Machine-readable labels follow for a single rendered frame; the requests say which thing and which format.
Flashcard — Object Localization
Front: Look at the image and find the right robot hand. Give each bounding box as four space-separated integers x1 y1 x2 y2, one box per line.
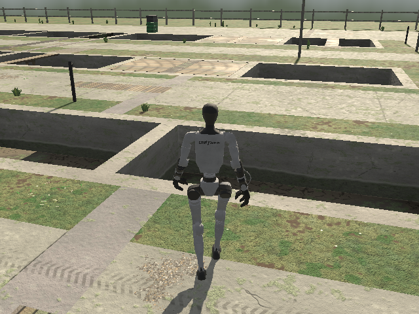
235 189 250 207

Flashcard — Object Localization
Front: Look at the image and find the robot left forearm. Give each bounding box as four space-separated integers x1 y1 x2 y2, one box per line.
173 157 185 180

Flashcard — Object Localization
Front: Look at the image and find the left robot upper arm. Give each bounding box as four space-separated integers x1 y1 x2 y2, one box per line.
178 131 196 167

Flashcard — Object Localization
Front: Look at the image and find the left robot hand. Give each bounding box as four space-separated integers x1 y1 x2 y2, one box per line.
173 178 188 191

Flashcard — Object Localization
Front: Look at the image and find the left robot foot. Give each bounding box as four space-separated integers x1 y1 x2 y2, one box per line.
196 268 207 281

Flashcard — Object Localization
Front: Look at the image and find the robot right forearm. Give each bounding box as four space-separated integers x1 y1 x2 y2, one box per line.
234 159 248 191

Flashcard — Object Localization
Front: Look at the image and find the robot right shin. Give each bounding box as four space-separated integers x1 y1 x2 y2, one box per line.
214 211 226 251

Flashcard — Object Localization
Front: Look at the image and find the right robot upper arm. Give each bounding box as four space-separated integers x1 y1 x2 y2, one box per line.
223 131 241 169

